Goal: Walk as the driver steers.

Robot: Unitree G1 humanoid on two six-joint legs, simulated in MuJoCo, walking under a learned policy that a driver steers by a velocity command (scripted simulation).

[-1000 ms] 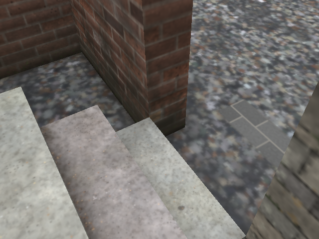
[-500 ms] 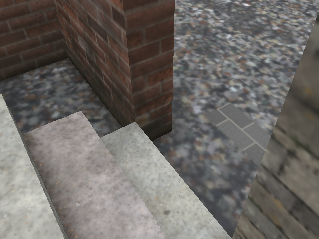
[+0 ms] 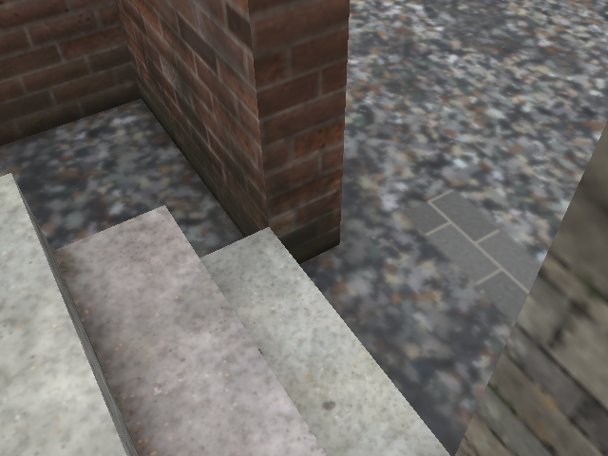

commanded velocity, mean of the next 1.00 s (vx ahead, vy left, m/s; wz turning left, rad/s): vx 0.49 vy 0.00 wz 0.00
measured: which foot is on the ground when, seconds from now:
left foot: down 0.00-1.00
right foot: down 0.00-1.00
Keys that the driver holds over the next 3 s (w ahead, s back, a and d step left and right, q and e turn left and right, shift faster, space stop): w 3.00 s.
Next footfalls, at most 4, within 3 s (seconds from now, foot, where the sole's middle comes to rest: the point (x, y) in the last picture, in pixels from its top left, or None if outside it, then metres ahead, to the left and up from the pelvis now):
none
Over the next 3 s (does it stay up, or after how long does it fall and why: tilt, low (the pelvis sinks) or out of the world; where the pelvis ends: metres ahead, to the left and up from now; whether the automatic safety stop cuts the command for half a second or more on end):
stays up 0.00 -0.02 0.00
